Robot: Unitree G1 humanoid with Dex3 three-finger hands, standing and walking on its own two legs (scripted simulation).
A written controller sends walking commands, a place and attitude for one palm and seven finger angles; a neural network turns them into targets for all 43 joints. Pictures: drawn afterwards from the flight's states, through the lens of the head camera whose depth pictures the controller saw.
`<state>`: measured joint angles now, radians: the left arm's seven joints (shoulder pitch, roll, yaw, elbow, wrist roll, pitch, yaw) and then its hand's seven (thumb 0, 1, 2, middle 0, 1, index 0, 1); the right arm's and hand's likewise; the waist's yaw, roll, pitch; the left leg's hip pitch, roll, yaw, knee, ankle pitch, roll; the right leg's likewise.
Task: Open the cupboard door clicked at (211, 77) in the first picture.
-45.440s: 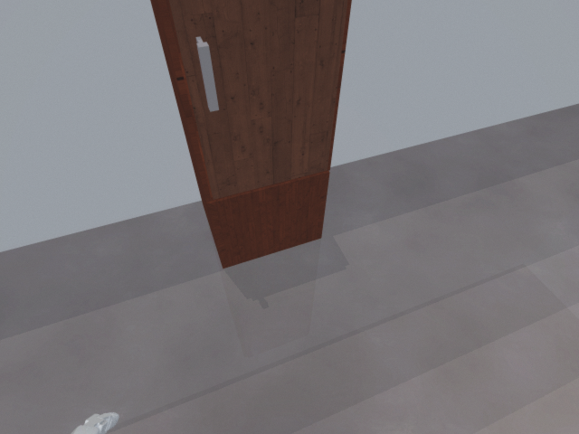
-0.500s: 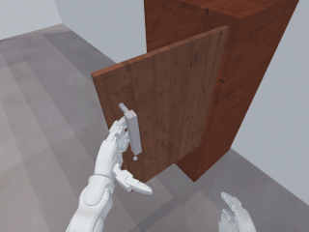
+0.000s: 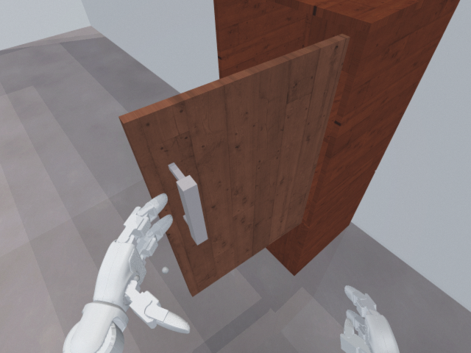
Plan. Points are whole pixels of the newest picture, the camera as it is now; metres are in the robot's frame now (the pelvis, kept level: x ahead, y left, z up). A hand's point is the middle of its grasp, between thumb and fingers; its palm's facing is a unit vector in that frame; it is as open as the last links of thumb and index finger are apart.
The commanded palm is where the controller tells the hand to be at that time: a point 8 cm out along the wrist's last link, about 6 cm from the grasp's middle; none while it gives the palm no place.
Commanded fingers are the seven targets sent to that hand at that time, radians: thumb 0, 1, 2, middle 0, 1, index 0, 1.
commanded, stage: slide the hand sideways off the handle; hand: left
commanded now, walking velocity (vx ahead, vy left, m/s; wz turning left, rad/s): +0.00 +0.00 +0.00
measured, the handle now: (187, 205) +0.33 +0.11 +0.10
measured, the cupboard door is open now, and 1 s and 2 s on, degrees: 85 85 85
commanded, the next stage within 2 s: draw the hand back to the body in 0.30 s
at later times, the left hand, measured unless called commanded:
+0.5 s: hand (131, 298) +0.17 +0.16 +0.09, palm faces -0.05 -1.00 -0.05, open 16.3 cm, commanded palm +0.15 +0.22 +0.10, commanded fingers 0.00 -0.50 0.30 -0.15 -0.30 -0.15 -0.30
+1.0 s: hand (73, 283) +0.18 +0.22 +0.13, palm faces +0.16 -0.96 -0.24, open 15.7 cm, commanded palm +0.13 +0.27 +0.14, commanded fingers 0.00 -0.12 0.47 -0.16 -0.30 -0.16 -0.30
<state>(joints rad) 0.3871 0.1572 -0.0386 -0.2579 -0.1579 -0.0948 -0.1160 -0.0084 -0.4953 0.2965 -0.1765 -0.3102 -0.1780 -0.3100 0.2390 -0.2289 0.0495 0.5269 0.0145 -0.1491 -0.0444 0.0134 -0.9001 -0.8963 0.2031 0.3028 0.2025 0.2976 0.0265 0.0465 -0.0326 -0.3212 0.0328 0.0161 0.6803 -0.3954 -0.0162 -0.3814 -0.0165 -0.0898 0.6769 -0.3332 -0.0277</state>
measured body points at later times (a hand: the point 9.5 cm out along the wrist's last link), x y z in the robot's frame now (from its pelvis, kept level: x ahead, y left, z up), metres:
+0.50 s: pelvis -0.01 +0.01 -0.01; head +0.00 -0.01 +0.44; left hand +0.17 +0.21 +0.10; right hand +0.19 -0.20 -0.07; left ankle -0.03 +0.13 -0.72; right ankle +0.01 -0.10 -0.72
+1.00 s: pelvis -0.01 +0.02 +0.00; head -0.03 +0.01 +0.45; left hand +0.16 +0.27 +0.15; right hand +0.18 -0.19 -0.05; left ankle -0.03 +0.13 -0.72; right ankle +0.01 -0.10 -0.72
